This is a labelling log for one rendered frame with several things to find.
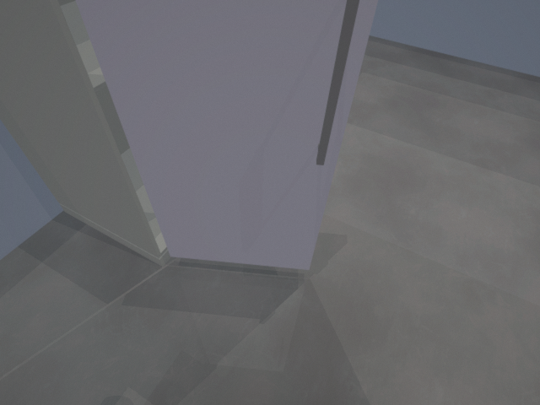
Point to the fridge door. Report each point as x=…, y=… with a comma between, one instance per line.
x=223, y=103

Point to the handle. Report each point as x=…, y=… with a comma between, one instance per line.
x=337, y=77

